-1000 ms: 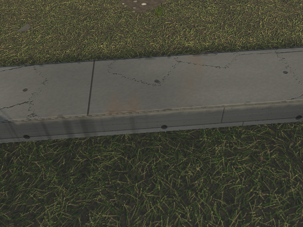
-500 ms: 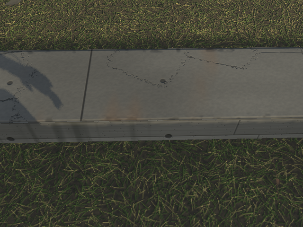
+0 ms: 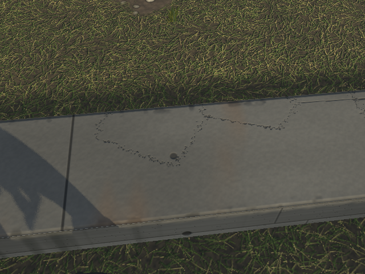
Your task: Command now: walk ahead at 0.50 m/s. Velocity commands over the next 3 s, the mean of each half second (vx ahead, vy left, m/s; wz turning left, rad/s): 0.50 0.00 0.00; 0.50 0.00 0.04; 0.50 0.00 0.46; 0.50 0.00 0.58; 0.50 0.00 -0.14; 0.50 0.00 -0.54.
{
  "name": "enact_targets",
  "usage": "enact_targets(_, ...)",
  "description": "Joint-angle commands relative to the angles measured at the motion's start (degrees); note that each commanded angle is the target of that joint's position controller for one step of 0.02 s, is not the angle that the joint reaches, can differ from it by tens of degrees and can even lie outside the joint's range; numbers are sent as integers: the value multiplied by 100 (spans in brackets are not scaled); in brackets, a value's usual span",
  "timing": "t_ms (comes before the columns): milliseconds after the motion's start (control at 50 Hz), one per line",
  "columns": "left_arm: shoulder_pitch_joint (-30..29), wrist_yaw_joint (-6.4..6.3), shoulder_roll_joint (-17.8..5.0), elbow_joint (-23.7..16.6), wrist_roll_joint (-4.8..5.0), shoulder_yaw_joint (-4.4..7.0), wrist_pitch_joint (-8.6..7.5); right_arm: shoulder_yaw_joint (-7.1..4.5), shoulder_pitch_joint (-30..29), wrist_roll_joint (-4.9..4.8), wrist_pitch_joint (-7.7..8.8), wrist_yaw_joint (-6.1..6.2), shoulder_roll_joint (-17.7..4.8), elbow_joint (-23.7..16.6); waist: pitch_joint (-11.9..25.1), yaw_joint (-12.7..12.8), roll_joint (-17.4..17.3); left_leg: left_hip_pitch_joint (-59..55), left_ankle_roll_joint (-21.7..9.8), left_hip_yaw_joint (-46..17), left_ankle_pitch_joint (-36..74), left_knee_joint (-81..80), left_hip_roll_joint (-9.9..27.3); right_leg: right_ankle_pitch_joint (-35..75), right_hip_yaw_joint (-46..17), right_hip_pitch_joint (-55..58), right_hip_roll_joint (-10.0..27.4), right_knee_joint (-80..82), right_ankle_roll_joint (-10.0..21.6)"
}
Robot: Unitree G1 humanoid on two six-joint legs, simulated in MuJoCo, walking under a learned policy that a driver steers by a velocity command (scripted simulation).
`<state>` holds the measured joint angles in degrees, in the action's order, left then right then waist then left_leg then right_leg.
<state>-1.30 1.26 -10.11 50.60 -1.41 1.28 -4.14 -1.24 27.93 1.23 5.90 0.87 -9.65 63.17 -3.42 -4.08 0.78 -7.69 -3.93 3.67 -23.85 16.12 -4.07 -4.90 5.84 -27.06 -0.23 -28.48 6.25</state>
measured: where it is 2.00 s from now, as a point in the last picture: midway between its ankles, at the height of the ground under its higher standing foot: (158, 102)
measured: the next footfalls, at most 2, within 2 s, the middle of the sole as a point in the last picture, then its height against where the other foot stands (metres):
left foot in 0.52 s outside the picture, level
right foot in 1.06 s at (206, 176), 0.17 m higher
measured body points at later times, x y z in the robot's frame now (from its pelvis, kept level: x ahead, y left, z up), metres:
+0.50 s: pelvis +0.26 +0.00 +0.01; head +0.28 +0.01 +0.46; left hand +0.19 +0.23 -0.14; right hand +0.42 -0.21 -0.12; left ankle +0.36 +0.09 -0.71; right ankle +0.14 -0.08 -0.72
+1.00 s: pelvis +0.50 +0.00 +0.02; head +0.55 +0.01 +0.47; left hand +0.77 +0.12 -0.04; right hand +0.35 -0.19 -0.10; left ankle +0.36 +0.09 -0.72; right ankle +0.67 -0.10 -0.50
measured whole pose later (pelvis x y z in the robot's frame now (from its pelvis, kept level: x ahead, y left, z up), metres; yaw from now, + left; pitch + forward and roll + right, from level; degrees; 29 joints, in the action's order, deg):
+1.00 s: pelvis +0.50 +0.00 +0.02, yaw +1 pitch +5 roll -2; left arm -5.3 -0.3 -1.9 34.2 -1.0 -4.4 -0.4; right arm 1.5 32.6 -0.4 4.2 2.3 -5.8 65.4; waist -1.1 -3.8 -1.2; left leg -3.3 -2.9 2.4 -14.9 7.3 0.8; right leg -25.2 8.4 -70.8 4.7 -91.8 7.2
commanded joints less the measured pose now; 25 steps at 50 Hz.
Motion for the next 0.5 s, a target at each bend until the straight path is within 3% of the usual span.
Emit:
enact_targets(20,2665,-199,-1166,468,-199,386,-162,-89,-148,-89,51,28,-768,-369,1462,1373,-164,1519,-324,-161,4633,3486,1168,-102,-1029,3266,842,284,568)
enact_targets(40,2996,-170,-1655,548,-239,546,-114,3,655,-340,21,-44,-184,-408,2204,1032,1321,3706,-79,148,11,5851,40,-125,-3892,4883,2550,659,1590)
enact_targets(60,2568,-99,-1310,505,-10,491,-36,-169,155,-137,-8,-22,-827,-358,1890,953,227,4179,-206,-671,-296,6179,228,-693,-4112,4385,2232,1097,1364)
enact_targets(80,1871,-71,-1052,399,72,402,-46,-178,-364,-95,13,-52,-750,-568,969,711,207,4371,-218,-689,274,5928,505,-728,-3189,3457,2036,1330,1154)
enact_targets(100,1596,-46,-730,385,55,323,-90,-166,-604,-75,25,-68,-654,-605,535,577,-50,4209,-194,-663,600,5638,683,-226,-2682,2766,1815,1577,991)
enact_targets(140,1586,-95,-389,547,64,204,-161,-156,-569,82,-115,-119,-455,-578,210,272,48,3714,-77,-615,762,5148,866,482,-1863,1934,1392,1822,676)
enact_targets(180,1871,-120,-474,695,69,194,-251,-142,-545,128,-206,-172,-299,-583,254,173,110,3556,31,-484,825,4925,857,1279,-1483,1803,1264,1854,652)
enact_targets(240,2127,-132,-706,779,79,221,-291,-158,-1100,142,-272,-216,-378,-776,122,198,203,3979,176,-315,1245,4398,981,1286,-1150,1826,1146,2043,651)
enact_targets(320,2472,-127,-686,855,79,181,-261,-110,-2187,61,-284,-218,-377,-1131,-100,451,266,4186,333,-89,1874,3086,991,1329,-872,2012,960,2151,529)
enact_targets(360,2551,-128,-732,848,76,180,-267,-62,-2528,31,-270,-192,-301,-1247,-75,546,274,3897,346,67,2030,2455,825,1954,-680,2097,911,2020,445)
enact_targets(380,2765,-148,-648,929,-3,168,-237,-23,-2283,6,-290,-140,-167,-1141,157,527,511,3556,295,236,1886,2584,689,2151,-554,2172,934,1782,460)
enact_targets(440,2820,-200,-672,964,-16,160,-222,-56,-2379,18,-235,-69,-322,-1185,38,501,463,3328,87,205,1599,2189,567,2681,-668,2385,1128,1369,469)
enact_targets(480,2635,-227,-822,935,2,200,-220,-135,-1767,45,-142,-12,-452,-997,273,208,403,2695,-107,242,1281,1642,302,3818,-660,2635,1131,450,409)
enact_targets(500,2511,-228,-845,923,54,208,-198,-190,-964,70,-67,14,-476,-712,559,-153,210,1904,-206,336,1580,1018,152,3838,-525,2546,943,-487,316)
